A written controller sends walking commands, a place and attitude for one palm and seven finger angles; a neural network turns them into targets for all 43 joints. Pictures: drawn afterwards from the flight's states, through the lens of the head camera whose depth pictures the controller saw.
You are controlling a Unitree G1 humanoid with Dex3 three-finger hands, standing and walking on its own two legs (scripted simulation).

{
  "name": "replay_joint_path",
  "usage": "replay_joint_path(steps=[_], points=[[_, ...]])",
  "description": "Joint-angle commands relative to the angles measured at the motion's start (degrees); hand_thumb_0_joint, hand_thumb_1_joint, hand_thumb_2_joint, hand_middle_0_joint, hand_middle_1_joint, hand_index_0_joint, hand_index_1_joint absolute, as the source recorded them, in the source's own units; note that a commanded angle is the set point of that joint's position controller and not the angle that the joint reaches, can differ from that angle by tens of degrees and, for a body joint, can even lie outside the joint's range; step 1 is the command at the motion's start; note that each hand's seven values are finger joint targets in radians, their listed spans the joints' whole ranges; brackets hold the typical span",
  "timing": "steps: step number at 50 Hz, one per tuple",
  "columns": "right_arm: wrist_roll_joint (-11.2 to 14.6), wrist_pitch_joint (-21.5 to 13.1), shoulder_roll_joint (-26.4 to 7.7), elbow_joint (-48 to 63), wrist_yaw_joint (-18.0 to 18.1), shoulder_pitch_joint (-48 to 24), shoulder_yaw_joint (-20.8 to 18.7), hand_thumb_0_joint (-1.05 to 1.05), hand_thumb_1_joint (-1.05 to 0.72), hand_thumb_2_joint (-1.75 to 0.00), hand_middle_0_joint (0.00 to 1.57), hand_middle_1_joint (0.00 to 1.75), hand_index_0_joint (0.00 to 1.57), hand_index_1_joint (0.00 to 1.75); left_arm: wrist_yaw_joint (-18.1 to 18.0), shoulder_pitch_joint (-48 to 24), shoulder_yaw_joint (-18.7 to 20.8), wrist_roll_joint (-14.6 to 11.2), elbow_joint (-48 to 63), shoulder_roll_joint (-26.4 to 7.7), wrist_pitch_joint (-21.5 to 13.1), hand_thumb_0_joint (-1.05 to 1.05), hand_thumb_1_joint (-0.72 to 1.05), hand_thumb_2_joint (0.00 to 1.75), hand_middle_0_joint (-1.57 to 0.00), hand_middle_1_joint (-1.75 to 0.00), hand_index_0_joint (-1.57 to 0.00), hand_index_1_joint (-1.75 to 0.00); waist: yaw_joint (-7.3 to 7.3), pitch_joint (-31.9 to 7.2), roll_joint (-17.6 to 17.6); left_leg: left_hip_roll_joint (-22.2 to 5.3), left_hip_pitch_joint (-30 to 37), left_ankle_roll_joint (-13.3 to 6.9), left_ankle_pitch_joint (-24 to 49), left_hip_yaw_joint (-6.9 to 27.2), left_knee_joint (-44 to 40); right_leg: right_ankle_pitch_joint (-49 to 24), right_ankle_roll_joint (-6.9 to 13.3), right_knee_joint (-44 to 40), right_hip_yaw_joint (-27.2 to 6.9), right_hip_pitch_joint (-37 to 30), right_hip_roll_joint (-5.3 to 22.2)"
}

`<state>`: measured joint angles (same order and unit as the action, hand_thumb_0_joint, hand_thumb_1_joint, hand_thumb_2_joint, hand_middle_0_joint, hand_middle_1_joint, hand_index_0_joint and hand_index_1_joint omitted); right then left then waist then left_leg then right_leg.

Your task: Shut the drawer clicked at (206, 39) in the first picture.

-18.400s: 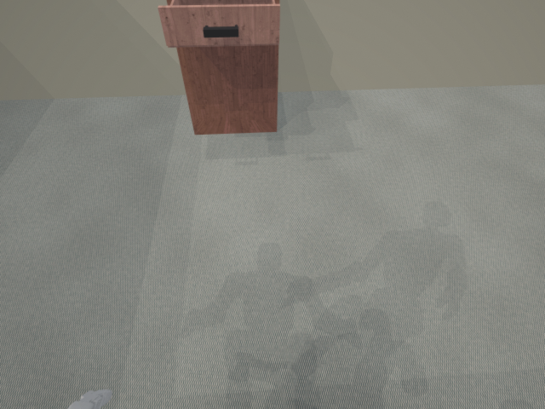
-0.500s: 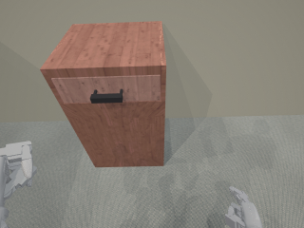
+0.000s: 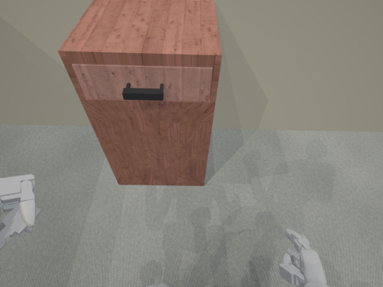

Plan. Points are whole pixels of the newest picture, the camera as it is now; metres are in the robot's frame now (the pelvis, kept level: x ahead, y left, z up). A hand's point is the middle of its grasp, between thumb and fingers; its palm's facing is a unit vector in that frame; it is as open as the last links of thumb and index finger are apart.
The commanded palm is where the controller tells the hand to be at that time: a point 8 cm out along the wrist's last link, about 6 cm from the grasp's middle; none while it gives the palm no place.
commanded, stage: step back with the hand held close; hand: left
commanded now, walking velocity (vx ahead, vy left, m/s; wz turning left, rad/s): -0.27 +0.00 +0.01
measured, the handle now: (144, 90) +0.70 +0.21 -0.03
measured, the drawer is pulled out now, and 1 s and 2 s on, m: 0.00 0.00 0.00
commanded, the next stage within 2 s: stop stepping back and stand still in 0.82 s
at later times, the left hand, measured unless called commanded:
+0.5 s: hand (9, 248) +0.14 +0.24 +0.17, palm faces +0.35 -0.82 -0.45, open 3.2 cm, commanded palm +0.07 +0.29 +0.18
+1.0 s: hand out of the picture +0.07 +0.23 +0.17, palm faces +0.21 -0.86 -0.46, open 3.2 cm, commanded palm -0.01 +0.29 +0.18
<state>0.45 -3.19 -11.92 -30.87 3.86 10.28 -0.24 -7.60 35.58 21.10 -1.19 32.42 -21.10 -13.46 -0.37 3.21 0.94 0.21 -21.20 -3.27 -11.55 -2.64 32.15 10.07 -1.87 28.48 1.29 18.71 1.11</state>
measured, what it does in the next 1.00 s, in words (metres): walks backwards: right foot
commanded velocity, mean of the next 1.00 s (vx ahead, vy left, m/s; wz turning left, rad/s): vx -0.33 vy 0.00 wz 0.00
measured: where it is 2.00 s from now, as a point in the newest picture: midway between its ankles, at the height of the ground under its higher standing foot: outside the picture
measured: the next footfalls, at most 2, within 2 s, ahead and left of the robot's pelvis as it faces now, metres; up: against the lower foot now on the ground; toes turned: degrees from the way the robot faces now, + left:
right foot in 0.76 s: -0.14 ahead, -0.06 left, +0.00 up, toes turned -4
left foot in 1.14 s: -0.04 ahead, +0.10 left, +0.00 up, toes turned -2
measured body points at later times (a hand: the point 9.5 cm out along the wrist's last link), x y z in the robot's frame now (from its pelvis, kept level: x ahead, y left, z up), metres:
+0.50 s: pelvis -0.05 +0.01 -0.01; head -0.02 +0.04 +0.44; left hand +0.12 +0.28 +0.19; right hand +0.12 -0.24 -0.08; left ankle +0.06 +0.08 -0.73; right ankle +0.04 -0.14 -0.73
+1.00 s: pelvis -0.15 +0.01 -0.01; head -0.12 +0.04 +0.44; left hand +0.06 +0.28 +0.20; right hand +0.01 -0.24 -0.07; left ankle +0.06 +0.08 -0.73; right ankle -0.22 -0.14 -0.73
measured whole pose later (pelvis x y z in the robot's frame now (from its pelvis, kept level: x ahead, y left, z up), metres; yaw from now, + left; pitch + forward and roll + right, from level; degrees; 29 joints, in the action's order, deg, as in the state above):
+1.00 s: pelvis -0.15 +0.01 -0.01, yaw -1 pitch +1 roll -5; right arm -1.2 -5.5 -10.0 -34.3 3.1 10.6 -0.4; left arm -4.9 33.8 24.7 -5.3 34.5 -28.2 -17.0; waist 4.6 1.3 0.3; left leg -1.9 -30.9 -1.6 2.5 -0.5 22.4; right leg 27.0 0.9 30.4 -0.5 8.7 -3.1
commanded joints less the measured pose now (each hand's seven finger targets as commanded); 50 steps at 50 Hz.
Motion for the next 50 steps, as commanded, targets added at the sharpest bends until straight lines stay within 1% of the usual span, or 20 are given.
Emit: replay_joint_path(steps=[1, 8, 11, 16, 20, 23, 25, 26, 30, 33, 35, 38, 39, 40, 41, 43, 45, 47, 49, 50], points=[[-0.6, -3.9, -8.1, 8.4, 1.1, -3.7, -3.3, 0.0, -0.9, -0.9, 0.2, 0.3, 0.2, 0.3, -1.4, -1.6, 6.6, 0.0, 13.4, -9.0, -4.4, 0.0, 0.9, 0.9, -1.4, -1.6, -1.4, -1.6, 1.15, -6.6, 1.0, -5.0, -8.7, -1.2, -18.3, 8.1, -10.5, 6.2, 2.0, -4.6, -7.0, -8.9, 1.0], [-0.6, -5.1, -8.6, 8.6, 1.5, -4.5, -3.5, 0.0, -0.9, -0.9, 0.2, 0.3, 0.2, 0.3, -1.7, -0.8, 9.0, 1.2, 12.8, -9.6, -5.7, 0.0, 0.9, 0.9, -1.4, -1.6, -1.4, -1.6, 0.4, -7.3, 8.7, -10.4, -22.3, -4.0, -26.7, 13.5, -18.3, -2.9, 0.6, 9.9, -4.3, -20.8, -3.9], [-0.6, -5.4, -8.3, 8.4, 1.1, -4.3, -3.8, 0.0, -0.9, -0.9, 0.2, 0.3, 0.2, 0.3, -1.1, -0.8, 9.8, 1.2, 13.0, -9.7, -6.2, 0.0, 0.9, 0.9, -1.4, -1.6, -1.4, -1.6, 0.5, -8.1, 5.0, -9.7, -23.8, -4.0, -25.3, 12.3, -15.3, -6.5, 0.8, 11.0, -6.2, -21.6, -3.6], [-1.1, -5.0, -7.3, 6.7, 0.3, -2.8, -4.1, 0.0, -0.9, -0.9, 0.2, 0.3, 0.2, 0.3, -1.1, -1.3, 9.4, 0.1, 14.2, -10.8, -6.4, 0.0, 0.9, 0.9, -1.4, -1.6, -1.4, -1.6, 1.44, -8.5, -4.6, -2.1, -9.3, 0.2, -16.7, 6.3, 1.0, 2.0, 5.5, -5.2, -18.4, -3.0, 6.0], [-1.0, -3.2, -6.3, 4.9, 0.0, -2.3, -4.2, 0.0, -0.9, -0.9, 0.2, 0.3, 0.2, 0.3, -2.4, -1.4, 9.2, -0.9, 13.3, -11.6, -6.4, 0.0, 0.9, 0.9, -1.4, -1.6, -1.4, -1.6, 2.28, -9.9, -8.0, 0.3, 4.7, 2.3, -8.0, 4.8, 7.3, 4.1, 7.6, -10.1, -15.1, 9.2, 9.6], [-0.7, -3.2, -7.6, 6.3, 0.7, -3.7, -4.0, 0.0, -0.9, -0.9, 0.2, 0.3, 0.2, 0.3, -2.5, -0.1, 9.9, -0.6, 14.4, -11.7, -7.3, 0.0, 0.9, 0.9, -1.4, -1.6, -1.4, -1.6, 2.34, -7.8, 2.5, -6.2, -2.7, -0.9, -17.3, 12.8, -8.3, 10.7, 3.1, -0.4, -7.4, 5.7, 0.6], [-1.2, -5.0, -9.0, 7.6, 1.3, -6.2, -4.3, 0.0, -0.9, -0.9, 0.2, 0.3, 0.2, 0.3, -2.0, -0.6, 11.1, 0.9, 15.6, -11.0, -7.9, 0.0, 0.9, 0.9, -1.4, -1.6, -1.4, -1.6, 1.12, -9.1, 18.9, -19.5, -24.9, -6.9, -36.0, 28.0, -28.0, 8.2, 0.1, 25.8, -2.6, -15.0, -8.2], [-1.5, -5.7, -8.1, 6.7, 1.2, -4.3, -4.6, 0.0, -0.9, -0.9, 0.2, 0.3, 0.2, 0.3, -1.9, -1.4, 12.6, 0.8, 17.0, -12.7, -7.7, 0.0, 0.9, 0.9, -1.4, -1.6, -1.4, -1.6, 1.46, -10.4, 15.0, -21.3, -22.7, -7.7, -32.1, 28.0, -28.4, 11.3, 0.3, 33.9, -4.6, -13.1, -8.2], [-1.7, -7.5, -7.4, 5.0, -0.4, -3.6, -4.7, 0.0, -0.9, -0.9, 0.2, 0.3, 0.2, 0.3, -1.7, 1.0, 9.2, -0.9, 16.1, -9.3, -7.1, 0.0, 0.9, 0.9, -1.4, -1.6, -1.4, -1.6, 0.24, -10.7, 10.6, -16.6, -6.4, -5.3, -18.5, 17.7, -22.0, 18.7, 1.4, 25.5, -2.3, -4.7, -6.2], [-2.4, -7.8, -6.0, 1.6, -1.1, -1.9, -3.5, 0.0, -0.9, -0.9, 0.2, 0.3, 0.2, 0.3, -1.0, 0.8, 5.8, -2.5, 14.7, -8.5, -6.8, 0.0, 0.9, 0.9, -1.4, -1.6, -1.4, -1.6, 0.32, -12.9, 12.7, -13.9, 5.7, 0.2, -12.0, 14.1, -23.0, 23.3, 3.4, 3.1, 0.4, -4.0, -5.5], [-3.0, -6.7, -6.0, 0.1, -1.1, -0.6, -3.4, 0.0, -0.9, -0.9, 0.2, 0.3, 0.2, 0.3, -0.4, -1.8, 5.3, -2.0, 14.6, -9.5, -7.4, 0.0, 0.9, 0.9, -1.4, -1.6, -1.4, -1.6, 0.78, -11.9, 10.9, -11.1, 11.4, 3.4, -1.3, 9.8, -17.1, 13.9, 4.2, -13.8, -1.9, -3.4, -2.2], [-2.9, -5.8, -4.6, 0.4, 0.0, -2.5, -2.2, 0.0, -0.9, -0.9, 0.2, 0.3, 0.2, 0.3, -0.6, -8.0, 8.9, -2.5, 15.5, -15.3, -9.0, 0.0, 0.9, 0.9, -1.4, -1.6, -1.4, -1.6, 1.17, -13.4, -2.2, -6.4, 21.5, 4.6, 5.0, 2.4, 1.6, -3.0, 7.5, -15.8, -9.6, 9.2, 10.4], [-3.3, -6.7, -5.0, 1.3, 0.5, -3.6, -1.7, 0.0, -0.9, -0.9, 0.2, 0.3, 0.2, 0.3, -0.5, -8.6, 10.4, -2.1, 14.6, -16.8, -8.9, 0.0, 0.9, 0.9, -1.4, -1.6, -1.4, -1.6, 0.47, -13.8, -0.9, -6.0, 20.2, 4.4, 6.1, 0.4, -1.4, -6.9, 5.2, -11.6, -5.6, 7.0, 9.0], [-1.2, -7.0, -5.2, 1.5, 0.9, -4.2, -3.2, 0.0, -0.9, -0.9, 0.2, 0.3, 0.2, 0.3, 0.0, -9.2, 7.4, -2.9, 14.4, -13.7, -8.0, 0.0, 0.9, 0.9, -1.4, -1.6, -1.4, -1.6, 0.69, -15.2, -10.2, -4.1, 21.4, 4.0, 5.7, 1.4, 0.4, -6.3, 3.9, -10.3, -3.8, 6.2, 6.4], [-1.0, -6.9, -5.8, 2.3, 1.0, -4.3, -3.0, 0.0, -0.9, -0.9, 0.2, 0.3, 0.2, 0.3, 0.2, -5.5, 8.7, -3.2, 13.2, -14.0, -7.5, 0.0, 0.9, 0.9, -1.4, -1.6, -1.4, -1.6, 1.59, -12.2, -10.0, -3.6, 22.8, 3.5, 6.0, 1.7, 0.9, -4.1, 3.8, -10.3, -2.5, 10.4, 5.2], [-1.2, -6.0, -6.3, 3.6, 1.0, -6.0, -2.2, 0.0, -0.9, -0.9, 0.2, 0.3, 0.2, 0.3, 1.0, -1.6, 9.3, -3.7, 13.2, -13.7, -6.9, 0.0, 0.9, 0.9, -1.4, -1.6, -1.4, -1.6, 1.17, -10.0, 2.0, -5.5, 20.5, 2.8, 10.3, 5.4, -6.9, 3.8, 2.2, -5.5, 0.3, 10.0, -0.2], [-1.4, -5.7, -7.5, 5.6, 0.5, -8.1, -2.4, 0.0, -0.9, -0.9, 0.2, 0.3, 0.2, 0.3, 1.6, -0.1, 10.1, -4.6, 12.8, -13.4, -7.2, 0.0, 0.9, 0.9, -1.4, -1.6, -1.4, -1.6, 0.33, -8.3, 13.8, -10.3, 7.2, 2.3, -7.4, 13.7, -23.4, 19.4, 2.2, 1.3, 2.2, -0.4, -6.8], [-2.5, -5.2, -7.5, 5.9, 0.2, -6.3, -3.1, 0.0, -0.9, -0.9, 0.2, 0.3, 0.2, 0.3, 1.4, 5.7, 13.4, -5.2, 12.4, -14.6, -7.0, 0.0, 0.9, 0.9, -1.4, -1.6, -1.4, -1.6, -0.65, -12.1, 16.2, -12.7, -3.2, 4.6, -22.1, 16.5, -30.0, 23.6, 4.5, 4.2, 2.7, -12.9, -8.5], [-1.2, -4.3, -6.5, 6.2, -0.5, -4.2, -3.3, 0.0, -0.9, -0.9, 0.2, 0.3, 0.2, 0.3, 1.4, 10.1, 13.2, -5.0, 14.0, -15.0, -6.5, 0.0, 0.9, 0.9, -1.4, -1.6, -1.4, -1.6, -0.46, -12.6, 5.5, -2.0, 4.3, 6.4, -13.0, 1.8, -8.2, 23.4, 6.1, -10.8, -0.3, -4.5, -2.8], [-0.3, -4.1, -6.1, 6.1, -0.6, -3.3, -3.6, 0.0, -0.9, -0.9, 0.2, 0.3, 0.2, 0.3, 0.9, 10.5, 14.4, -5.9, 16.3, -16.4, -6.2, 0.0, 0.9, 0.9, -1.4, -1.6, -1.4, -1.6, 0.5, -13.7, -7.6, 1.9, 15.0, 6.7, -6.1, 0.3, 12.7, 29.3, 8.6, -19.3, -11.1, 13.4, 8.5]])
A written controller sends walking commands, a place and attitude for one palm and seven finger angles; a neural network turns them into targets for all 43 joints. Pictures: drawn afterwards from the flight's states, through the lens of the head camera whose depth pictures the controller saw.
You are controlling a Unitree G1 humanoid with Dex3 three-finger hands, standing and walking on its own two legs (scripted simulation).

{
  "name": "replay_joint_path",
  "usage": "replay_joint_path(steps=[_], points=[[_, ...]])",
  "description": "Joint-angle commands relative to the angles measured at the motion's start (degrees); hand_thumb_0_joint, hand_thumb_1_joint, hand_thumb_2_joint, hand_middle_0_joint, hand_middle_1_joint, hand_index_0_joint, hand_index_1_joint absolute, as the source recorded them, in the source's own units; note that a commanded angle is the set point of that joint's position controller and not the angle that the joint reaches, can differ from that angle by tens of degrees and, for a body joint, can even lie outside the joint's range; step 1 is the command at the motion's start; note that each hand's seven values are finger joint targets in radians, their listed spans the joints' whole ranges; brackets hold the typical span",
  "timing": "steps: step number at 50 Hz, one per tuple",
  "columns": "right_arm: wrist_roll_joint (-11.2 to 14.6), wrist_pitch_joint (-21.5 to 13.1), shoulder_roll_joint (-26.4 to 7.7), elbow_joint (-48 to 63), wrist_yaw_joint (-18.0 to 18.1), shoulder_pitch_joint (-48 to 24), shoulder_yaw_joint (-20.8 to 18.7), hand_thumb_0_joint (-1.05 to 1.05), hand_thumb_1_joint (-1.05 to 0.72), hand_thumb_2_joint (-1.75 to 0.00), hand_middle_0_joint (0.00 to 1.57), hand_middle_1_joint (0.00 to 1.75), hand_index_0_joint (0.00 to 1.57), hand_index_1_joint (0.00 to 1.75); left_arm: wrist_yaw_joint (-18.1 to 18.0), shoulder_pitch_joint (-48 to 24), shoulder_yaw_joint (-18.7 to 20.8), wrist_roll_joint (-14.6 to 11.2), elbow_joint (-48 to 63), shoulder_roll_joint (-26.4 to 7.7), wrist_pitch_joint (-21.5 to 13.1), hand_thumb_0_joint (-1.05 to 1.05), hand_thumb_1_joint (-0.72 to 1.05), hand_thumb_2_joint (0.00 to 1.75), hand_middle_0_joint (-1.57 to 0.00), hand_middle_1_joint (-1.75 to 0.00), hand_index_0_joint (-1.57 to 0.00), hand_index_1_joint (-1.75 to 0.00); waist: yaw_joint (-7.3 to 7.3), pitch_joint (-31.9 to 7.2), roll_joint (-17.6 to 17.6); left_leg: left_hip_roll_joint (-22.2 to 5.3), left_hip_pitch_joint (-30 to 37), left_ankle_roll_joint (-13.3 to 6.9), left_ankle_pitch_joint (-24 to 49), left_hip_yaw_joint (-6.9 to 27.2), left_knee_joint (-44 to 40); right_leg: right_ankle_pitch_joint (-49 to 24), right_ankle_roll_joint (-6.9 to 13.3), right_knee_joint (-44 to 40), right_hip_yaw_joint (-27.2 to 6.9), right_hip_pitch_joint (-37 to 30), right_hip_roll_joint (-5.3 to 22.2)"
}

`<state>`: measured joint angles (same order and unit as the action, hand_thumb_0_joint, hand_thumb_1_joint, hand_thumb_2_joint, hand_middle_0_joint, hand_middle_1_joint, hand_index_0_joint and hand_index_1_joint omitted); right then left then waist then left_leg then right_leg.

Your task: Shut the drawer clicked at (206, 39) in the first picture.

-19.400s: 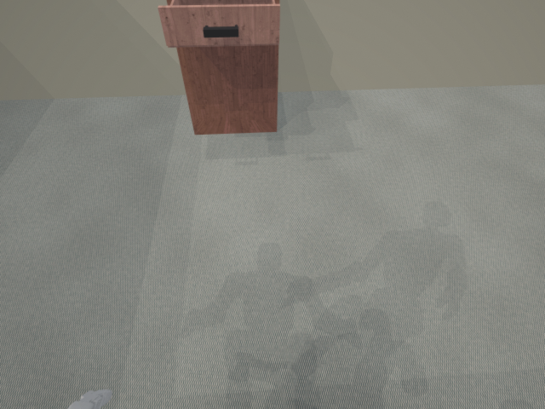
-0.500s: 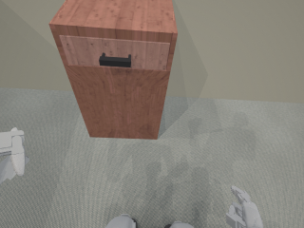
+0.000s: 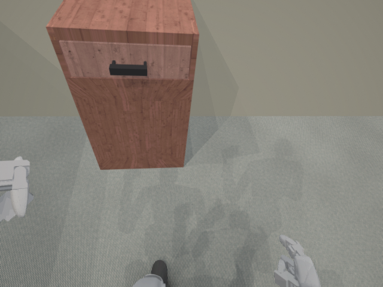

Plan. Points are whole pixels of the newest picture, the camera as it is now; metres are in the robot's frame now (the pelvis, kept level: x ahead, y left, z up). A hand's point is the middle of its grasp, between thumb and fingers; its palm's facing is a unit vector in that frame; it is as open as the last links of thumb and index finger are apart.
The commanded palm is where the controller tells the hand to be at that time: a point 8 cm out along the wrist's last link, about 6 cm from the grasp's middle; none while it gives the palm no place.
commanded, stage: stop stepping back and stand still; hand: left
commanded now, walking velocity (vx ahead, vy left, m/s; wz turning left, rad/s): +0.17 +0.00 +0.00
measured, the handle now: (129, 66) +0.84 +0.21 -0.02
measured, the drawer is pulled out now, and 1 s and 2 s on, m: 0.00 0.00 0.00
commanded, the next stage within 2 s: let the arm hang, fingers relaxed in 0.78 s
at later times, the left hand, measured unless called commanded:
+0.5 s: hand out of the picture +0.13 +0.26 +0.19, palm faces +0.36 -0.83 -0.42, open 3.2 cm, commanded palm +0.08 +0.30 +0.19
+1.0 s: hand (24, 273) +0.16 +0.29 +0.01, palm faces +0.20 -0.89 -0.41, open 3.1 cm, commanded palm none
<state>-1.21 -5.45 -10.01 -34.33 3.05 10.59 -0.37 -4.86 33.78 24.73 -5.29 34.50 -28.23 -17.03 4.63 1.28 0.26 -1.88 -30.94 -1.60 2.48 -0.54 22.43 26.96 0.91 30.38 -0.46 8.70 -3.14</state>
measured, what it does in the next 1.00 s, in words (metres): steps on the spot: left foot, then left foot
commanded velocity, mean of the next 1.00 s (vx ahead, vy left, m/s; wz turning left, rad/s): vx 0.09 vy -0.04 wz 0.00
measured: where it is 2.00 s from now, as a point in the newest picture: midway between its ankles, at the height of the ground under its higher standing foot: outside the picture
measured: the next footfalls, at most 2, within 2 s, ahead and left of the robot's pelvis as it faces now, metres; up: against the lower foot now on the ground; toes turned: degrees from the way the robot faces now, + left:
left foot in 0.14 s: +0.10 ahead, +0.09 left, +0.00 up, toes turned -1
left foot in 0.58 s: +0.01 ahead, +0.15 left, +0.00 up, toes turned +3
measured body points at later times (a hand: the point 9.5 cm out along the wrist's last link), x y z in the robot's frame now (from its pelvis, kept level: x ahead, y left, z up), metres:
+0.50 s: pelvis -0.06 +0.02 +0.02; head -0.08 +0.04 +0.47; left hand +0.10 +0.30 +0.21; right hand +0.10 -0.21 -0.06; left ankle -0.01 +0.12 -0.68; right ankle -0.05 -0.09 -0.72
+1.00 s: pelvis -0.05 +0.04 +0.00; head -0.05 +0.03 +0.45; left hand +0.15 +0.33 +0.03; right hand +0.09 -0.20 -0.12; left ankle -0.03 +0.15 -0.72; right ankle -0.03 -0.07 -0.72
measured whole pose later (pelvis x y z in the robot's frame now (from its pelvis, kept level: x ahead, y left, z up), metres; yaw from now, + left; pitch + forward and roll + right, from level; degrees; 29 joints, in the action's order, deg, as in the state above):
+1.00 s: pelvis -0.05 +0.04 +0.00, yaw +2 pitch +0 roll -1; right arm -0.7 -2.6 -14.5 -45.2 -0.8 11.5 -1.8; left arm -2.4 19.3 9.2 1.5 -6.5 -16.4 -2.1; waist 0.8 -1.3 3.8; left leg 0.2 -21.2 -1.6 -19.2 -1.0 39.5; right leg 19.3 0.4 38.1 5.3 19.1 1.5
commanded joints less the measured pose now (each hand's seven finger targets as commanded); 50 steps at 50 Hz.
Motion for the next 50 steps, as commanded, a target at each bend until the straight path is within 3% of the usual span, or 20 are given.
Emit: replay_joint_path(steps=[1, 2, 5, 7, 9, 11, 16, 17, 19, 20, 23, 27, 31, 37, 41, 43, 44, 45, 48, 50], points=[[1.0, -1.5, -7.7, 8.9, 0.5, -3.5, -3.4, 0.0, -0.9, -0.9, 0.2, 0.3, 0.2, 0.3, -2.6, 10.6, 9.8, -1.9, 15.5, -8.7, -1.3, 0.0, 0.9, 0.9, -1.4, -1.6, -1.4, -1.6, -4.83, -7.9, -12.9, 4.2, 21.4, 4.7, -18.7, 1.2, 34.4, 12.5, 11.1, -23.2, -16.3, 29.8, 20.3], [0.8, -0.9, -7.1, 8.0, 0.6, -3.1, -3.1, 0.0, -0.9, -0.9, 0.2, 0.3, 0.2, 0.3, -2.7, 7.9, 7.7, -0.7, 15.0, -6.1, 0.0, 0.0, 0.9, 0.9, -1.4, -1.6, -1.4, -1.6, -4.05, -5.2, -11.1, 1.7, 14.0, 3.8, -19.7, 3.2, 37.7, 7.7, 12.0, -19.6, -13.6, 26.6, 20.9], [1.3, -3.8, -8.6, 6.6, 2.5, -3.6, -2.0, 0.0, -0.9, -0.9, 0.2, 0.3, 0.2, 0.3, -3.8, -5.1, 1.5, 2.1, 12.7, -2.4, 1.0, 0.0, 0.9, 0.9, -1.4, -1.6, -1.4, -1.6, -1.65, 2.2, -0.1, -1.0, 17.7, 1.7, -16.4, 2.2, 6.0, -3.7, 1.8, -7.0, 0.0, 18.8, 10.3], [1.7, -7.0, -10.7, 6.4, 3.6, -2.0, -2.5, 0.0, -0.9, -0.9, 0.2, 0.3, 0.2, 0.3, -4.7, -5.4, 1.9, 3.4, 11.6, -3.3, 0.1, 0.0, 0.9, 0.9, -1.4, -1.6, -1.4, -1.6, -4.01, -2.3, 12.1, -9.0, 21.0, -2.1, -11.2, 14.4, -4.9, -8.0, -1.6, 2.8, 1.5, 13.2, 3.2], [0.9, -8.1, -8.5, 5.3, 3.2, -1.3, -2.1, 0.0, -0.9, -0.9, 0.2, 0.3, 0.2, 0.3, -5.0, -5.5, 2.4, 3.2, 13.4, -3.7, -0.4, 0.0, 0.9, 0.9, -1.4, -1.6, -1.4, -1.6, -3.45, -7.9, 14.5, -12.2, 23.4, -0.2, -21.4, 24.1, -13.4, 1.0, -1.5, 12.5, -1.3, 12.1, 1.9], [0.7, -8.3, -7.8, 6.1, 2.1, -2.1, -1.9, 0.0, -0.9, -0.9, 0.2, 0.3, 0.2, 0.3, -4.9, -3.4, 2.2, 3.8, 16.4, -3.0, -0.4, 0.0, 0.9, 0.9, -1.4, -1.6, -1.4, -1.6, -4.36, -8.4, 12.0, -12.0, 19.3, -0.9, -35.3, 21.8, -16.6, 1.2, -0.9, 14.1, -1.7, 8.9, 1.8], [0.0, -5.0, -7.6, 8.5, 0.8, -3.9, -1.3, 0.0, -0.9, -0.9, 0.2, 0.3, 0.2, 0.3, -4.2, 7.4, 1.9, 3.7, 12.8, -2.1, 2.1, 0.0, 0.9, 0.9, -1.4, -1.6, -1.4, -1.6, -5.0, -5.6, 10.7, -4.3, 4.8, 1.5, -36.1, 7.3, -11.6, -1.7, 1.1, -6.3, 4.9, -7.5, 0.1], [-0.3, -3.6, -7.3, 8.5, 1.0, -4.3, -1.5, 0.0, -0.9, -0.9, 0.2, 0.3, 0.2, 0.3, -4.2, 7.0, 2.9, 3.7, 11.7, -3.3, 2.6, 0.0, 0.9, 0.9, -1.4, -1.6, -1.4, -1.6, -4.77, -4.3, 4.8, -1.3, 3.6, 1.7, -33.6, 3.6, -2.2, -0.3, 2.6, -12.2, 0.3, -5.5, 3.6], [-0.7, -0.9, -7.2, 7.0, 1.5, -3.9, -2.2, 0.0, -0.9, -0.9, 0.2, 0.3, 0.2, 0.3, -4.3, 0.9, 5.6, 2.4, 12.0, -5.8, 3.2, 0.0, 0.9, 0.9, -1.4, -1.6, -1.4, -1.6, -4.29, -2.8, -12.5, 2.9, 4.4, 2.8, -23.8, -0.8, 30.4, 13.9, 11.1, -24.4, -22.0, 12.3, 22.2], [-0.1, -1.0, -7.2, 6.2, 1.3, -3.3, -2.2, 0.0, -0.9, -0.9, 0.2, 0.3, 0.2, 0.3, -4.7, -3.0, 5.0, 2.5, 11.4, -4.6, 3.1, 0.0, 0.9, 0.9, -1.4, -1.6, -1.4, -1.6, -3.63, -1.7, -12.6, 2.6, 0.0, 2.6, -23.9, 1.0, 38.0, 16.7, 12.8, -24.9, -25.0, 12.6, 23.3], [0.5, -1.6, -6.6, 5.3, 1.7, -2.1, -1.4, 0.0, -0.9, -0.9, 0.2, 0.3, 0.2, 0.3, -4.9, -1.4, 2.3, 2.7, 3.0, -1.4, 3.4, 0.0, 0.9, 0.9, -1.4, -1.6, -1.4, -1.6, -2.36, -1.0, -7.0, -0.9, 5.8, 1.2, -21.7, -0.4, 28.3, 11.1, 8.3, -19.4, -10.8, 14.8, 17.8], [0.9, -3.7, -7.5, 5.6, 3.2, -3.4, -1.1, 0.0, -0.9, -0.9, 0.2, 0.3, 0.2, 0.3, -5.3, -5.8, -0.9, 3.9, 5.5, -0.5, 2.8, 0.0, 0.9, 0.9, -1.4, -1.6, -1.4, -1.6, -3.32, 0.6, -4.0, -0.3, 19.0, -0.6, -23.3, -4.1, 6.4, 9.9, 5.4, -12.0, -4.4, 16.3, 13.4], [0.6, -5.4, -7.7, 6.4, 2.2, -2.6, -1.1, 0.0, -0.9, -0.9, 0.2, 0.3, 0.2, 0.3, -4.9, -6.7, 2.3, 4.3, 14.6, -3.4, 0.9, 0.0, 0.9, 0.9, -1.4, -1.6, -1.4, -1.6, -2.88, -1.5, 17.0, -17.0, 17.6, -8.1, -34.0, 25.6, -14.2, 3.6, -1.0, 21.0, 2.0, 18.6, 3.0], [0.8, -5.4, -8.1, 7.0, 0.2, -2.8, -1.4, 0.0, -0.9, -0.9, 0.2, 0.3, 0.2, 0.3, -5.0, 3.5, 3.4, 4.0, 12.0, -2.4, 2.0, 0.0, 0.9, 0.9, -1.4, -1.6, -1.4, -1.6, -4.44, -3.2, 9.9, -10.1, 7.3, -2.8, -25.5, 6.2, -5.1, -7.8, -0.7, -0.9, 4.5, -1.7, 3.4], [0.6, -3.8, -7.4, 6.7, 0.3, -2.1, -1.8, 0.0, -0.9, -0.9, 0.2, 0.3, 0.2, 0.3, -4.5, 1.1, 4.3, 3.0, 7.1, -3.0, 1.9, 0.0, 0.9, 0.9, -1.4, -1.6, -1.4, -1.6, -3.47, -2.4, -6.3, -0.8, 9.0, 0.8, -24.8, -0.3, 11.1, -0.3, 4.4, -15.4, -13.5, 5.7, 13.2], [1.2, -3.2, -7.4, 5.9, 0.5, -1.3, -2.2, 0.0, -0.9, -0.9, 0.2, 0.3, 0.2, 0.3, -4.6, 2.3, 2.8, 2.7, 6.7, -1.6, 2.6, 0.0, 0.9, 0.9, -1.4, -1.6, -1.4, -1.6, -3.22, -2.9, -7.6, -0.4, 13.1, 0.8, -20.4, -0.1, 15.3, -0.3, 6.1, -16.7, -14.6, 9.0, 15.7], [0.4, -4.4, -14.2, -7.3, -5.0, -0.4, -4.8, 0.0, -0.9, -0.9, 0.2, 0.3, 0.2, 0.3, 2.8, -6.9, -17.3, 9.0, -38.3, 6.7, 11.6, 0.0, 0.9, 0.9, -1.4, -1.6, -1.4, -1.6, -0.64, -3.5, -4.0, -3.5, 7.9, 0.9, -9.9, 1.6, 23.0, -33.3, 5.9, -1.7, -3.7, 9.7, 18.8], [0.9, -1.8, -10.7, -6.6, -4.5, 3.5, -5.4, 0.0, -0.9, -0.9, 0.2, 0.3, 0.2, 0.3, 3.9, -5.7, -17.4, 8.4, -39.3, 9.4, 15.5, 0.0, 0.9, 0.9, -1.36, -1.56, -1.36, -1.56, -0.81, -8.3, -3.8, -2.6, 12.9, 1.0, -6.1, 3.1, 19.8, -39.2, 5.6, 2.0, -3.5, 7.5, 14.6], [0.2, 2.3, -9.8, -5.5, -3.4, 3.1, -3.0, 0.0, -0.9, -0.9, 0.2, 0.3, 0.2, 0.3, 4.4, -10.3, -19.5, 7.3, -46.9, 11.5, 17.0, 0.0, 0.9, 0.9, -1.24, -1.43, -1.24, -1.43, -3.37, -6.3, -10.7, -4.5, 13.6, -2.0, 0.5, 6.7, 13.1, -27.6, 2.2, 4.1, 1.4, 9.8, 10.0], [-0.6, 2.9, -11.0, -5.8, -2.9, 1.3, -2.6, 0.0, -0.9, -0.9, 0.2, 0.3, 0.2, 0.3, 4.4, -13.9, -19.8, 7.3, -53.7, 10.3, 17.2, 0.0, 0.9, 0.9, -1.16, -1.34, -1.16, -1.34, -4.42, -5.6, -6.5, -5.5, 11.5, -3.1, 5.9, 9.3, 9.0, -28.5, 1.0, 4.8, 1.2, 6.0, 8.7]])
